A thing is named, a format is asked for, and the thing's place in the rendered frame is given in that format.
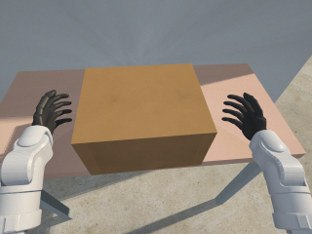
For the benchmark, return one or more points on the right robot forearm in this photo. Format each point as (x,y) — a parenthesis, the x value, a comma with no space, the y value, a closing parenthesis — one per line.
(286,183)

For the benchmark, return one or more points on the left robot forearm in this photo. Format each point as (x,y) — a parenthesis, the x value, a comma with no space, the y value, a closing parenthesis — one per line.
(21,180)

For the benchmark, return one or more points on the carton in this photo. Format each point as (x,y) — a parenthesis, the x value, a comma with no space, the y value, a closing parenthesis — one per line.
(141,118)

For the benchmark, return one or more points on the table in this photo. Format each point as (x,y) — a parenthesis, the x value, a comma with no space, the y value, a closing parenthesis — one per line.
(217,81)

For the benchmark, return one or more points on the left robot hand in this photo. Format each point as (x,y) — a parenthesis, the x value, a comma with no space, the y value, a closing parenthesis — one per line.
(45,114)

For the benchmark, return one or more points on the right robot hand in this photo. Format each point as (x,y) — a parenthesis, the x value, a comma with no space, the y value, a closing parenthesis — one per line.
(251,116)

